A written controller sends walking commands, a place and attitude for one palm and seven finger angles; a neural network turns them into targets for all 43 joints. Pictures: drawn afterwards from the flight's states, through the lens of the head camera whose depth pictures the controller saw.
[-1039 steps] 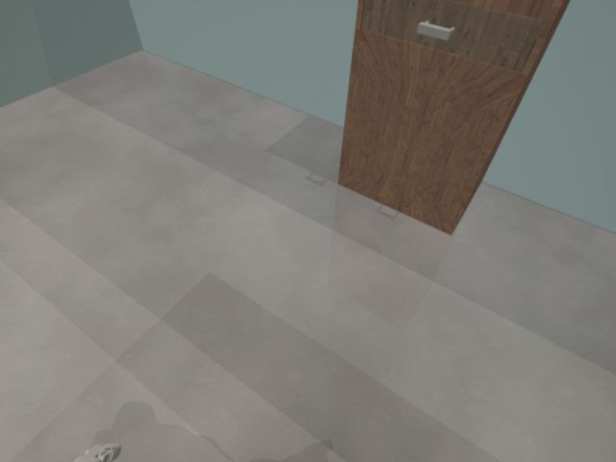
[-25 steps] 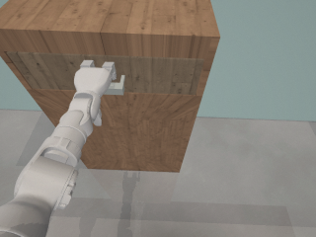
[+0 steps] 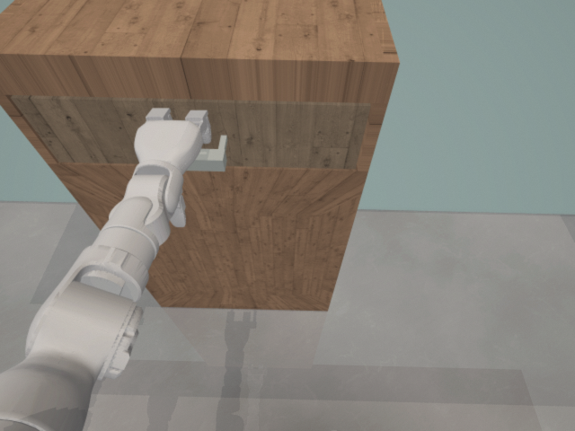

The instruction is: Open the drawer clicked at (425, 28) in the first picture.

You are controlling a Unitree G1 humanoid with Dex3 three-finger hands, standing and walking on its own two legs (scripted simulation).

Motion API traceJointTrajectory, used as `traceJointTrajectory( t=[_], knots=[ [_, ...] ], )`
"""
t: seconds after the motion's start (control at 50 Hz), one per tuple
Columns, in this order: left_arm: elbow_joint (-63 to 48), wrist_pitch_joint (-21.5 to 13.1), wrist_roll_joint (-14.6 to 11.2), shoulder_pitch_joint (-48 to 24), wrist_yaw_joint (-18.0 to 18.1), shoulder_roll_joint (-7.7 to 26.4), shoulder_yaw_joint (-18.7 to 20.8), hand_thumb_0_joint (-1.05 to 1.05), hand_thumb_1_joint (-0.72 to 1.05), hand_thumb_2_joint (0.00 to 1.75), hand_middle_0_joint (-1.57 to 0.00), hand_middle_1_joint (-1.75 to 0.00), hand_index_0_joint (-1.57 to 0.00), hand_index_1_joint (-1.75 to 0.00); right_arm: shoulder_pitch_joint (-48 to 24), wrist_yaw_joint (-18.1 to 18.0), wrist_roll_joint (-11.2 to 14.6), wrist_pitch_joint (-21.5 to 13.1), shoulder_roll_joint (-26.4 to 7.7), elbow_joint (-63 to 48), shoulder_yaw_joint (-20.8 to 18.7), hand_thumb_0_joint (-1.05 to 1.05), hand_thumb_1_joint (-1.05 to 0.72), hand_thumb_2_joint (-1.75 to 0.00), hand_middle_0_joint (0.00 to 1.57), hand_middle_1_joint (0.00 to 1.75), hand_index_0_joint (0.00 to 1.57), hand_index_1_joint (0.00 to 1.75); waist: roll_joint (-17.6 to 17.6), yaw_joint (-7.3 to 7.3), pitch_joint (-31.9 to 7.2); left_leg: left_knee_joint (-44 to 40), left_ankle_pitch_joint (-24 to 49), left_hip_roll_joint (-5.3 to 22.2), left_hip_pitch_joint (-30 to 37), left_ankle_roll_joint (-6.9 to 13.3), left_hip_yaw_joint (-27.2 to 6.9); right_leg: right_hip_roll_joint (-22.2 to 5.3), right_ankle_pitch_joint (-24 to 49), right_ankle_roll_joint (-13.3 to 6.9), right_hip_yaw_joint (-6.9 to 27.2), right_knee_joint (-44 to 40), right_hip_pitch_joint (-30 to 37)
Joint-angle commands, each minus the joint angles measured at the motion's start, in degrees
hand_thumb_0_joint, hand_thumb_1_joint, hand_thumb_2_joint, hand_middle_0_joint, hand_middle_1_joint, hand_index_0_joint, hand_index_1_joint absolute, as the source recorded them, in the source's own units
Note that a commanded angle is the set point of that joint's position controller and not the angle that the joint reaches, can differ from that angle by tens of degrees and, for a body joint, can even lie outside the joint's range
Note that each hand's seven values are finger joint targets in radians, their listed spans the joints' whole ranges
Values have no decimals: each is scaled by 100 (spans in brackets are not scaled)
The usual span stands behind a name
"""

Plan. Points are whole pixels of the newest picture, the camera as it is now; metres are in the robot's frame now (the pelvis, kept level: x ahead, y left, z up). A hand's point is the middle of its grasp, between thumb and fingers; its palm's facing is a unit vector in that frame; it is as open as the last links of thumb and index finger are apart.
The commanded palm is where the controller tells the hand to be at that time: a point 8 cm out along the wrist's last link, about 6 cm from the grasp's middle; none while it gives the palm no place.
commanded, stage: lift the fingers back up to retry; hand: left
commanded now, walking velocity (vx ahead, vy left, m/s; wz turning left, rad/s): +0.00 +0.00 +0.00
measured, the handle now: (196, 150) +0.54 +0.12 +0.06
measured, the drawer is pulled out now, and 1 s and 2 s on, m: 0.00 0.00 0.00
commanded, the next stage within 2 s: re-aim the fingers above the handle in 0.62 s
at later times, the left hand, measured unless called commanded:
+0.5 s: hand (170, 139) +0.49 +0.14 +0.13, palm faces -0.01 -0.03 -1.00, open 13.9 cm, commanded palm +0.46 +0.15 +0.19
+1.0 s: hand (169, 146) +0.48 +0.14 +0.13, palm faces -0.01 -0.03 -1.00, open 13.9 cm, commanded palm +0.46 +0.15 +0.19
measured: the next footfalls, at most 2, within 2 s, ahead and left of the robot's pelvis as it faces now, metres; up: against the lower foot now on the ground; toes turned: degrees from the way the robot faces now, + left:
none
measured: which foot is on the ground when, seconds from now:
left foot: down 0.00-1.00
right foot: down 0.00-1.00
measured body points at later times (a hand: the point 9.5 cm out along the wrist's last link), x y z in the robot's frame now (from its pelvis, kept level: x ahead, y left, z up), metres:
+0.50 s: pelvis +0.02 +0.00 +0.02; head +0.05 -0.03 +0.46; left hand +0.48 +0.14 +0.19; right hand +0.11 -0.26 -0.12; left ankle -0.01 +0.09 -0.71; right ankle +0.00 -0.09 -0.71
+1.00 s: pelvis +0.01 -0.01 +0.02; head +0.05 -0.03 +0.46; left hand +0.47 +0.14 +0.18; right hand +0.11 -0.26 -0.12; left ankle -0.01 +0.09 -0.71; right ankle +0.00 -0.09 -0.71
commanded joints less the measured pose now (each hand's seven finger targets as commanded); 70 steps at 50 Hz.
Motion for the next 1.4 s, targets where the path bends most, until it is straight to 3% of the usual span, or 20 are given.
traceJointTrajectory(
  t=[0.0, 0.04, 0.06, 0.1, 0.18, 0.32, 0.42, 0.46, 0.52, 0.6, 0.72, 0.74, 0.82, 0.9, 1.02, 1.06, 1.12, 1.16, 1.22, 1.38],
  knots=[
    [-1485, -185, -94, -2838, 167, 740, 229, 0, -50, 30, -30, -120, -30, -120, 276, -60, -33, -183, -796, -463, -318, 0, -90, -90, 20, 30, 20, 30, -45, -8, -2218, -407, 2049, 103, 1697, -27, -194, -52, 1531, -33, 30, -524, 1018],
    [-1643, -237, -52, -2762, 212, 1088, 526, 0, -50, 30, -30, -120, -30, -120, 257, -61, -41, -185, -813, -447, -327, 0, -90, -90, 20, 30, 20, 30, -49, 87, -2329, -438, 2324, 111, 1832, -36, -226, -41, 1712, -36, 24, -502, 1147],
    [-1802, -251, -68, -2795, 223, 916, 383, 0, -50, 30, -30, -120, -30, -120, 202, -48, -45, -192, -786, -476, -326, 0, -90, -90, 20, 30, 20, 30, -22, 91, -2362, -455, 2374, 101, 1879, -34, -201, -43, 1759, -26, 25, -529, 1196],
    [-1856, -232, -45, -2734, 282, 1167, 611, 0, -50, 30, -30, -120, -30, -120, 127, -39, -51, -184, -793, -431, -325, 0, -90, -90, 20, 30, 20, 30, -96, 165, -2327, -503, 2557, 106, 1937, -46, -206, -51, 1846, -48, 11, -553, 1332],
    [-1689, 95, -51, -2664, 244, 963, 407, 0, -50, 30, -30, -120, -30, -120, -37, -17, -10, -149, -778, -405, -285, 0, -90, -90, 20, 30, 20, 30, -180, 159, -2033, -668, 2441, 100, 1922, -49, -141, -62, 1864, -24, -2, -683, 1417],
    [-1959, 196, -239, -2690, -402, 929, 246, 0, -50, 30, -30, -120, -30, -120, -247, -86, 29, -70, -796, -508, -231, 0, -90, -90, 20, 30, 20, 30, -349, 198, -2103, -846, 2731, 75, 2230, -1, -120, -148, 2309, 8, 52, -842, 1921],
    [-2118, -6, -321, -2457, -757, 1234, 427, 0, -50, 30, -30, -120, -30, -120, -442, -135, 69, -24, -782, -587, -157, 0, -90, -90, 20, 30, 20, 30, -466, 327, -1758, -972, 2617, 40, 2098, 9, -81, -197, 2447, 10, 98, -936, 2149],
    [-1928, 1, -348, -2321, -826, 920, 178, 0, -50, 30, -30, -120, -30, -120, -467, -140, 83, -21, -773, -583, -136, 0, -90, -90, 20, 30, 20, 30, -571, 271, -1415, -1012, 2357, 36, 2001, -1, -55, -207, 2244, 23, 75, -1012, 1948],
    [-2171, -138, -361, -2250, -860, 1264, 455, 0, -50, 30, -30, -120, -30, -120, -511, -147, 63, -22, -799, -637, -136, 0, -90, -90, 20, 30, 20, 30, -491, 400, -1720, -1000, 2489, 11, 2006, 0, -32, -245, 2463, 15, 149, -956, 2234],
    [-2645, -332, -365, -2219, -817, 1303, 509, 0, -50, 30, -30, -120, -30, -120, -544, -107, 26, -23, -757, -663, -186, 0, -90, -90, 20, 30, 20, 30, -349, 454, -2033, -903, 2854, -9, 2165, -10, -46, -245, 2780, 0, 167, -889, 2378],
    [-2736, -341, -415, -2437, -660, 1232, 416, 0, -50, 30, -30, -120, -30, -120, -585, -73, 39, -34, -730, -548, -201, 0, -90, -90, 20, 30, 20, 30, -264, 357, -1928, -890, 2712, -25, 2226, -15, -79, -220, 2648, 15, 156, -927, 2177],
    [-2802, -326, -446, -2660, -637, 911, 132, 0, -50, 30, -30, -120, -30, -120, -579, -60, 32, -56, -713, -521, -208, 0, -90, -90, 20, 30, 20, 30, -196, 258, -1895, -878, 2679, -26, 2301, -15, -95, -218, 2593, 19, 142, -936, 2040],
    [-2592, -268, -434, -2539, -591, 1216, 423, 0, -50, 30, -30, -120, -30, -120, -553, -61, 27, -63, -739, -462, -209, 0, -90, -90, 20, 30, 20, 30, -312, 335, -2036, -886, 2636, -34, 2267, -12, -103, -219, 2579, 17, 154, -932, 2180],
    [-2122, -147, -405, -2571, -622, 1087, 298, 0, -50, 30, -30, -120, -30, -120, -560, -94, 52, -48, -770, -434, -171, 0, -90, -90, 20, 30, 20, 30, -428, 258, -1638, -973, 2257, -30, 2014, -15, -91, -235, 2251, 19, 134, -1013, 2025],
    [-2086, -265, -351, -2529, -665, 1413, 557, 0, -50, 30, -30, -120, -30, -120, -480, -133, 29, -61, -783, -515, -163, 0, -90, -90, 20, 30, 20, 30, -447, 347, -1961, -974, 2278, -34, 1897, 4, -78, -248, 2411, 26, 195, -941, 2310],
    [-2004, -268, -342, -2500, -661, 1145, 350, 0, -50, 30, -30, -120, -30, -120, -450, -117, 51, -66, -768, -514, -159, 0, -90, -90, 20, 30, 20, 30, -457, 296, -1732, -1005, 2163, -14, 1856, -17, -82, -231, 2202, 23, 139, -968, 2095],
    [-2160, -322, -328, -2462, -598, 1432, 597, 0, -50, 30, -30, -120, -30, -120, -423, -111, 25, -86, -780, -546, -186, 0, -90, -90, 20, 30, 20, 30, -325, 381, -2027, -975, 2327, -21, 1921, -4, -52, -233, 2368, 16, 189, -939, 2288],
    [-1920, -257, -292, -2497, -543, 1383, 535, 0, -50, 30, -30, -120, -30, -120, -404, -132, 48, -84, -793, -500, -169, 0, -90, -90, 20, 30, 20, 30, -483, 297, -1692, -1022, 2088, -6, 1758, -11, -56, -222, 2112, 28, 159, -985, 2095],
    [-2132, -278, -278, -2552, -496, 1677, 765, 0, -50, 30, -30, -120, -30, -120, -380, -144, 40, -114, -817, -506, -201, 0, -90, -90, 20, 30, 20, 30, -342, 375, -2062, -1007, 2243, -9, 1879, -1, -31, -229, 2269, 19, 206, -960, 2310],
    [-2208, -287, -342, -2588, -612, 1139, 319, 0, -50, 30, -30, -120, -30, -120, -324, -103, 59, -129, -817, -441, -240, 0, -90, -90, 20, 30, 20, 30, -290, 238, -1800, -1012, 2360, 25, 2129, -12, -89, -182, 2175, 7, 113, -1011, 1938]
  ],
)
